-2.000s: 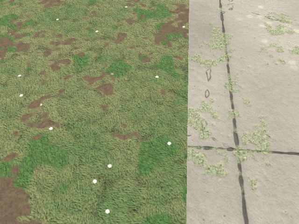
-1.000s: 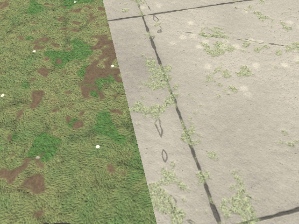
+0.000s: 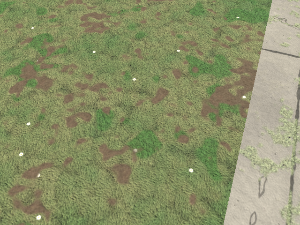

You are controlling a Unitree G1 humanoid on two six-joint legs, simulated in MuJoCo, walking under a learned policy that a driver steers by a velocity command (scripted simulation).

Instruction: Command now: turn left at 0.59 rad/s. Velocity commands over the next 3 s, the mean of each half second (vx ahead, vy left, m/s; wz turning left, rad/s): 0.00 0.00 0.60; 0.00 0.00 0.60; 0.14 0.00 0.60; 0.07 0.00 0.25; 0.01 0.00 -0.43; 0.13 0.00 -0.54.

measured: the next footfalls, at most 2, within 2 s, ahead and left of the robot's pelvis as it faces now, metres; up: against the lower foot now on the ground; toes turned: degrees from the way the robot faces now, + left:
left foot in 0.40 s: +0.01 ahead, +0.15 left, +0.00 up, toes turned +17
right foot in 0.88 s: +0.11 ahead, -0.05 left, +0.00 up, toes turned +36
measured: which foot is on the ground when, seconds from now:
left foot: down 0.00-0.00, up 0.02-0.38, down 0.40-0.88, up 0.90-1.00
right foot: down 0.00-0.40, up 0.42-0.86, down 0.88-1.00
